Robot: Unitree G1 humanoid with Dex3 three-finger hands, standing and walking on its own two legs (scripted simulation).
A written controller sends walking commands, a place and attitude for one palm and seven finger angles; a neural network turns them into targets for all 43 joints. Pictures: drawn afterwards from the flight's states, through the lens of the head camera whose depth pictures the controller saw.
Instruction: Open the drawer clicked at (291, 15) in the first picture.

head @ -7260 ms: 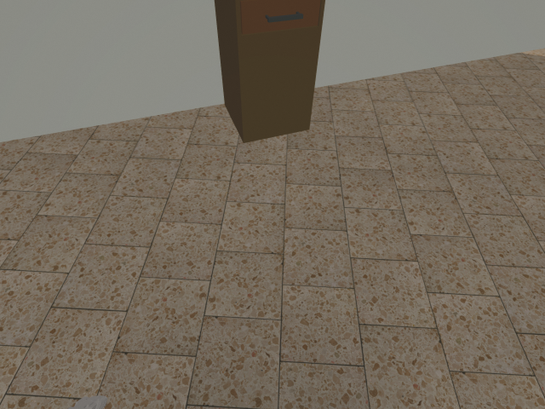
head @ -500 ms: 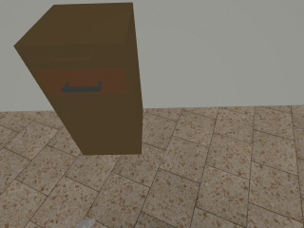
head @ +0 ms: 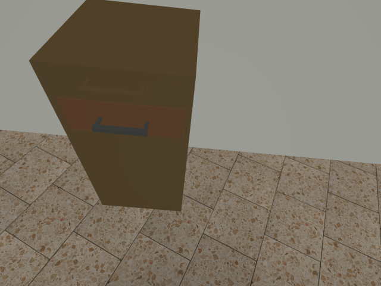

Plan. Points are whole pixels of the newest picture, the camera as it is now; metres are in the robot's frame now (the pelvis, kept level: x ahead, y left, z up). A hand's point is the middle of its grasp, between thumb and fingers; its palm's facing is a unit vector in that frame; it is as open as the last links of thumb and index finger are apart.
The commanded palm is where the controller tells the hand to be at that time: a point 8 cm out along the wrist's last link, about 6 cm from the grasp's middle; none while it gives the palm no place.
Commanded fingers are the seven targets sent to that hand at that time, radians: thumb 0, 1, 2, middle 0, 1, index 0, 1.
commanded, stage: come to a stop and stand still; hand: left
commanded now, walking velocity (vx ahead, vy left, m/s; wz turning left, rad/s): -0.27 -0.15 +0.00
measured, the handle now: (121, 126) +0.56 +0.27 -0.08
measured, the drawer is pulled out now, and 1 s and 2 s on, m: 0.00 0.00 0.00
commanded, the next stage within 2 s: look again from close up in 0.92 s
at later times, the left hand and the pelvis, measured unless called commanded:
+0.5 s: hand out of the picture +0.06 +0.11 -0.16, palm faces -0.04 -0.96 -0.27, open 7.4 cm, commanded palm none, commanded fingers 0.00 0.90 0.90 -0.20 -0.30 -0.20 -0.30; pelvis -0.02 -0.07 +0.00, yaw -2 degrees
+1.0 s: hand out of the picture -0.04 +0.07 -0.17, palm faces +0.03 -0.98 -0.18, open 7.4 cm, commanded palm none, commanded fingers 0.00 0.90 0.90 -0.20 -0.30 -0.20 -0.30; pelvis -0.03 -0.10 +0.01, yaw -1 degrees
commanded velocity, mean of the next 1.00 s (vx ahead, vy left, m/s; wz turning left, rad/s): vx -0.02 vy -0.01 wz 0.00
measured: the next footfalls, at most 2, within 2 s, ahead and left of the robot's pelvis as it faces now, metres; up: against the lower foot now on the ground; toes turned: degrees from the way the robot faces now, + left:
right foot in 0.38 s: +0.01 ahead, -0.18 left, +0.00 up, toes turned -5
left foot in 0.62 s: +0.00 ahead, +0.05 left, +0.00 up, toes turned +1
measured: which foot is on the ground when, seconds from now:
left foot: down 0.00-0.38, up 0.40-0.60, down 0.62-1.00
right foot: up 0.00-0.36, down 0.38-1.00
